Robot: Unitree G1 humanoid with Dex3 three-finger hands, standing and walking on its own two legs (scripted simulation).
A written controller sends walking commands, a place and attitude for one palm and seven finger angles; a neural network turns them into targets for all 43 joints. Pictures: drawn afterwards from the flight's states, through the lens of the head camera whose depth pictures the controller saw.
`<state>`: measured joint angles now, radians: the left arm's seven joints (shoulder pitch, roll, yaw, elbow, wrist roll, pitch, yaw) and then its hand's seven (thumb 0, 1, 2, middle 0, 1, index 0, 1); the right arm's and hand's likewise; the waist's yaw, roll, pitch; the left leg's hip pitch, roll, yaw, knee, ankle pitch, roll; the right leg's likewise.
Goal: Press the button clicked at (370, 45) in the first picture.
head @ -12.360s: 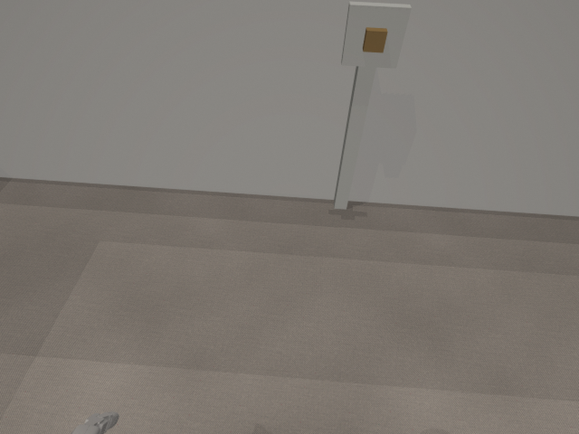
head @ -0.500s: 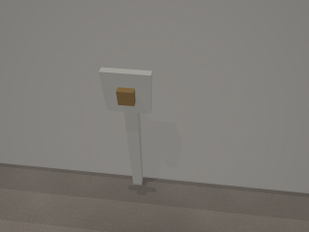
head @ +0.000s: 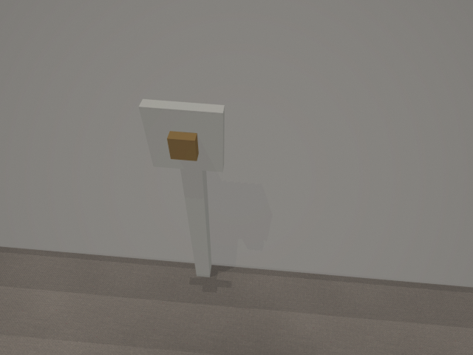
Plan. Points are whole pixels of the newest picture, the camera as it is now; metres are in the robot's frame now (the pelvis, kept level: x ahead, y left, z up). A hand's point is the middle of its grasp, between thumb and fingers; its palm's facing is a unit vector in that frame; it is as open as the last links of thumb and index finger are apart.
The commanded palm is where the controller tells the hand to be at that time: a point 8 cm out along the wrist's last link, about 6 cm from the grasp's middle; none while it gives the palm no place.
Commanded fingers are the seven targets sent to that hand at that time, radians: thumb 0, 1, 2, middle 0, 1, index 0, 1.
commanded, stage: look again from close up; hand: left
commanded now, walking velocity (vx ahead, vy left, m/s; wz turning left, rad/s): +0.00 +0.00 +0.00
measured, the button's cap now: (183, 145) +0.54 +0.15 +0.04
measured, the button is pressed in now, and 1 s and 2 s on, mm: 0 0 0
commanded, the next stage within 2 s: shuffle to correct the standing spot in 0.38 s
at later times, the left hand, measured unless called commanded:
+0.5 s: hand out of the picture -0.03 +0.13 -0.18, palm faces +0.04 -0.99 -0.14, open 7.4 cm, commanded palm none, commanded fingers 0.00 0.90 0.90 -0.20 -0.30 -0.20 -0.30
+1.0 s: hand out of the picture +0.02 +0.13 -0.18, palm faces +0.06 -0.99 -0.13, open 7.4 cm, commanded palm none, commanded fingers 0.00 0.90 0.90 -0.20 -0.30 -0.20 -0.30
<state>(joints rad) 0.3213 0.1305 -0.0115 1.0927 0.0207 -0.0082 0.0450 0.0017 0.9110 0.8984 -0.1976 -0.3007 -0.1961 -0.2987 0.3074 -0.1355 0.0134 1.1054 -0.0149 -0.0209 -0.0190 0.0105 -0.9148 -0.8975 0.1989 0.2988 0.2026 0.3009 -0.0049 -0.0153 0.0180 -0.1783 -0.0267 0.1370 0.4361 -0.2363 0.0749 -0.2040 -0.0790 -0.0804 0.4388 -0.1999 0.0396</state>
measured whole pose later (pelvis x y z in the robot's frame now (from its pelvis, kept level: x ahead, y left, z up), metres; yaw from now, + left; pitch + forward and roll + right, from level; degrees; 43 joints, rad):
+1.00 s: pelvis +0.05 -0.01 +0.00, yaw +0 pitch +0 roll -1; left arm 0.37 0.10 0.01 1.10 0.01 -0.02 0.05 0.00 0.91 0.90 -0.20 -0.30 -0.20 -0.30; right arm 0.32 -0.09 0.01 1.13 -0.01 -0.03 -0.05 0.01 -0.92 -0.90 0.20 0.30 0.20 0.30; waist 0.00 -0.03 0.04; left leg -0.16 0.00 0.12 0.50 -0.34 0.04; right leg -0.19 -0.05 -0.09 0.49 -0.30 0.02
